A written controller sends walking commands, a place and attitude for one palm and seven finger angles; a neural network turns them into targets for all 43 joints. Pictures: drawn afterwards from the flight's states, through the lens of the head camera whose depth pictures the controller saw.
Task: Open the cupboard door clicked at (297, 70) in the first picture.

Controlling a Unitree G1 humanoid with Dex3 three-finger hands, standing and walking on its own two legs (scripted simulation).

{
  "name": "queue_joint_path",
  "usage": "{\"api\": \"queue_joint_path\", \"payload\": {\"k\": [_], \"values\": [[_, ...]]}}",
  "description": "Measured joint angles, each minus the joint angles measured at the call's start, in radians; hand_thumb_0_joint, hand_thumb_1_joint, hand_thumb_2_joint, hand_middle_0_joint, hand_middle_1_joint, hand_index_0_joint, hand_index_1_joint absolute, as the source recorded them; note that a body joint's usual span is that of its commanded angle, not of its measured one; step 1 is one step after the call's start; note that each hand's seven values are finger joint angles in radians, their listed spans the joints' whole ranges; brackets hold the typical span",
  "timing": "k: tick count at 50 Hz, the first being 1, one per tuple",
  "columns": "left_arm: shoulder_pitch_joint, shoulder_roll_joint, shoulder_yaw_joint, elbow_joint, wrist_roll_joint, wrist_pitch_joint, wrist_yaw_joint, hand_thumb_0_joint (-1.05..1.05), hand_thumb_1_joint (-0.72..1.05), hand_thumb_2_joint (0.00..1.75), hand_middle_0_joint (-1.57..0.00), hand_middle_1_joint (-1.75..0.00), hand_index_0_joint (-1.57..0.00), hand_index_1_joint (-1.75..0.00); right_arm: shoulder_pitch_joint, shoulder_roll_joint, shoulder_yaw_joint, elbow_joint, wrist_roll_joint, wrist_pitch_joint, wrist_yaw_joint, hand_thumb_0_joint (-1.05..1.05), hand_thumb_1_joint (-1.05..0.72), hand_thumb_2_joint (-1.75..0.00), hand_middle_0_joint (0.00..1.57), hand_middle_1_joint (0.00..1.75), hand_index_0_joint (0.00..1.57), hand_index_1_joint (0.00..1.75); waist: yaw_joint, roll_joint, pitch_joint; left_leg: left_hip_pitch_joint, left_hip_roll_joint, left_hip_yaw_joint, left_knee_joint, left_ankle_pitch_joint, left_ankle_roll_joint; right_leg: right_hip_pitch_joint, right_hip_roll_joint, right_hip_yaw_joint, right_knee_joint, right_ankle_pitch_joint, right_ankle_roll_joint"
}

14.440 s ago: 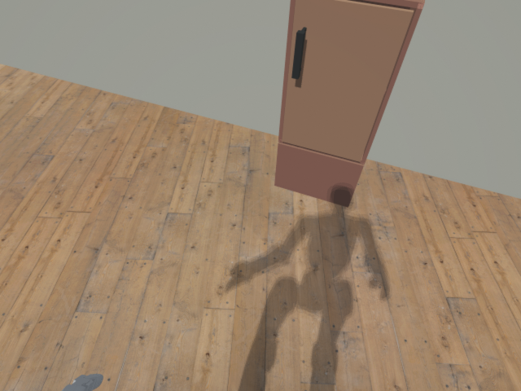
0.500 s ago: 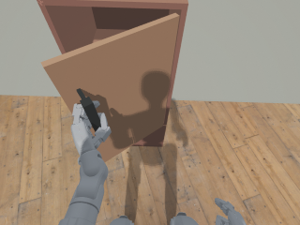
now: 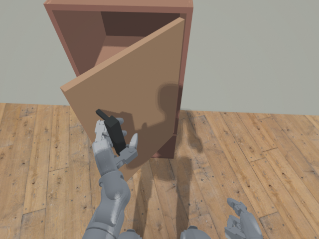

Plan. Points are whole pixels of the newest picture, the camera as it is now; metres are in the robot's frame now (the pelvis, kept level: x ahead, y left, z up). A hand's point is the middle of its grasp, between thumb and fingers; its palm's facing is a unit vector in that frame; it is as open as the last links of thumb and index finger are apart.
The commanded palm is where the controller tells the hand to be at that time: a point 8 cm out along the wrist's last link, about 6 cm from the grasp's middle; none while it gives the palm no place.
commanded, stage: open thumb and fingers to let go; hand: left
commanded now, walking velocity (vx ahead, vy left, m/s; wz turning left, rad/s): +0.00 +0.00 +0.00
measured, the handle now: (112, 134) +0.36 +0.14 +0.04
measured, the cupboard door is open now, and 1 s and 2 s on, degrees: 51 53 53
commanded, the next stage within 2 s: slide the hand sideways off the handle in 0.54 s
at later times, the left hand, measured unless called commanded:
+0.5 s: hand (127, 145) +0.33 +0.10 +0.04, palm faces +0.37 -0.93 -0.01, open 14.8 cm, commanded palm +0.29 +0.14 +0.04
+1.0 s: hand (125, 160) +0.29 +0.10 +0.04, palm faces -0.10 -0.99 +0.03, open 16.2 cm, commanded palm +0.27 +0.16 +0.04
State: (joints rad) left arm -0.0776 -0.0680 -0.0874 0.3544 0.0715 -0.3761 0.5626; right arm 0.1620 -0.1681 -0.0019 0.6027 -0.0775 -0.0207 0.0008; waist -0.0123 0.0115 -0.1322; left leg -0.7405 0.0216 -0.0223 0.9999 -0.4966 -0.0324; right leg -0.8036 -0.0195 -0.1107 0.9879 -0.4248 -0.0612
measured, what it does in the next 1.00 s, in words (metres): stands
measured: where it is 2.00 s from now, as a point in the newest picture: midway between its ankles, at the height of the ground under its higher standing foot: outside the picture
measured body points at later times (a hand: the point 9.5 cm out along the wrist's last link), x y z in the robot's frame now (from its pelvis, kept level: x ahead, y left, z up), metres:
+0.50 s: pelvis -0.01 +0.01 +0.00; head +0.05 +0.01 +0.44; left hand +0.31 +0.15 +0.05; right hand +0.14 -0.22 -0.11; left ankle +0.00 +0.14 -0.67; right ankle +0.04 -0.08 -0.67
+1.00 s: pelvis -0.01 +0.03 +0.00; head +0.05 +0.03 +0.44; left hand +0.29 +0.15 +0.04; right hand +0.15 -0.20 -0.10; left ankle +0.00 +0.14 -0.67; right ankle +0.04 -0.08 -0.67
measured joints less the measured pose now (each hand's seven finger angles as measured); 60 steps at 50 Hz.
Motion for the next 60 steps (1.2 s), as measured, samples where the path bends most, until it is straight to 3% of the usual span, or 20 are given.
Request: {"api": "queue_joint_path", "payload": {"k": [10,15,23,33,35,38,41,43,46,51,55,60], "values": [[-0.028,-0.003,0.012,0.034,-0.005,-0.024,-0.006,0.00,-0.18,0.44,-0.34,-1.23,-0.33,-1.23,0.031,-0.016,-0.008,0.012,0.000,-0.003,0.004,0.01,-0.90,-0.90,0.21,0.30,0.20,0.30,-0.002,0.003,0.001,-0.013,-0.003,0.005,0.007,0.002,0.004,-0.014,-0.002,0.005,0.007,0.005,0.003],[-0.034,-0.004,0.012,0.039,-0.001,-0.025,-0.001,0.00,-0.37,0.36,-0.31,-1.14,-0.30,-1.15,0.042,-0.020,-0.014,0.018,0.000,0.000,0.005,0.01,-0.90,-0.90,0.21,0.30,0.20,0.30,-0.004,0.002,0.000,-0.016,-0.003,0.010,0.009,0.003,0.008,-0.018,-0.002,0.011,0.005,0.009,0.006],[-0.043,-0.012,0.001,0.052,0.013,-0.025,0.016,-0.01,-0.48,0.31,-0.27,-0.85,-0.25,-0.86,0.046,-0.018,-0.012,0.014,-0.002,0.000,0.008,0.01,-0.90,-0.90,0.21,0.30,0.20,0.30,-0.007,0.002,-0.001,-0.017,-0.005,0.016,0.010,0.003,0.016,-0.018,-0.004,0.017,0.001,0.014,0.014],[-0.049,-0.010,-0.029,0.058,0.020,-0.025,0.016,-0.01,-0.50,0.30,-0.39,-0.61,-0.36,-0.64,0.026,-0.012,-0.005,0.013,-0.004,-0.003,0.011,0.01,-0.90,-0.90,0.21,0.30,0.20,0.30,0.003,0.005,0.000,-0.028,-0.011,0.017,0.023,0.001,0.026,-0.023,-0.009,0.019,0.004,0.018,0.024],[-0.036,0.012,-0.030,0.049,0.030,-0.036,-0.051,-0.01,-0.50,0.30,-0.39,-0.58,-0.34,-0.60,0.024,-0.012,0.000,0.009,-0.001,-0.007,0.010,0.01,-0.90,-0.90,0.21,0.30,0.20,0.30,0.002,0.002,0.001,-0.032,-0.014,0.017,0.027,0.001,0.029,-0.027,-0.013,0.019,0.010,0.017,0.025],[-0.013,0.100,-0.041,0.027,0.011,-0.067,-0.268,-0.01,-0.50,0.30,-0.34,-0.49,-0.27,-0.51,0.037,-0.019,0.004,-0.010,0.019,-0.013,0.002,0.01,-0.90,-0.90,0.21,0.30,0.20,0.30,0.006,0.004,0.008,-0.036,-0.018,0.014,0.041,-0.003,0.032,-0.027,-0.017,0.016,0.020,0.013,0.027],[-0.014,0.168,-0.063,0.011,-0.081,-0.059,-0.473,-0.01,-0.50,0.30,-0.27,-0.42,-0.21,-0.43,0.051,-0.037,0.010,-0.030,0.053,-0.023,-0.010,0.01,-0.90,-0.90,0.21,0.30,0.20,0.30,0.009,0.015,0.024,-0.027,-0.020,0.010,0.049,-0.006,0.036,-0.013,-0.019,0.012,0.019,0.013,0.031],[-0.017,0.170,-0.064,0.004,-0.140,-0.033,-0.541,-0.01,-0.50,0.30,-0.24,-0.39,-0.19,-0.39,0.057,-0.047,0.013,-0.040,0.069,-0.029,-0.016,0.01,-0.90,-0.90,0.21,0.30,0.20,0.30,0.010,0.019,0.030,-0.021,-0.021,0.013,0.045,-0.004,0.040,-0.006,-0.020,0.015,0.013,0.017,0.035],[0.001,0.137,-0.044,-0.020,-0.176,-0.007,-0.549,-0.01,-0.51,0.30,-0.21,-0.35,-0.17,-0.35,0.069,-0.053,0.014,-0.057,0.075,-0.035,-0.013,0.01,-0.90,-0.90,0.21,0.30,0.20,0.30,0.008,0.015,0.026,-0.017,-0.024,0.025,0.036,-0.001,0.045,-0.008,-0.022,0.027,0.008,0.022,0.041],[0.083,0.109,-0.046,-0.101,-0.133,-0.014,-0.512,-0.01,-0.50,0.30,-0.17,-0.32,-0.17,-0.32,0.083,-0.049,0.012,-0.092,0.067,-0.033,0.011,0.01,-0.90,-0.90,0.21,0.30,0.20,0.30,0.002,0.002,0.012,-0.024,-0.024,0.041,0.042,-0.009,0.051,-0.024,-0.021,0.044,0.020,0.017,0.047],[0.147,0.122,-0.046,-0.160,-0.113,-0.016,-0.505,-0.01,-0.50,0.30,-0.16,-0.30,-0.16,-0.31,0.082,-0.043,0.013,-0.110,0.065,-0.022,0.016,0.01,-0.90,-0.90,0.21,0.30,0.20,0.30,0.003,-0.003,0.013,-0.031,-0.021,0.044,0.059,-0.022,0.053,-0.032,-0.018,0.047,0.035,0.007,0.048],[0.206,0.156,-0.042,-0.227,-0.122,-0.007,-0.525,-0.01,-0.50,0.30,-0.17,-0.31,-0.16,-0.31,0.074,-0.041,0.016,-0.121,0.069,-0.022,0.007,0.01,-0.90,-0.90,0.21,0.30,0.20,0.30,0.006,0.003,0.016,-0.040,-0.019,0.037,0.077,-0.034,0.052,-0.036,-0.017,0.040,0.046,-0.003,0.048]]}}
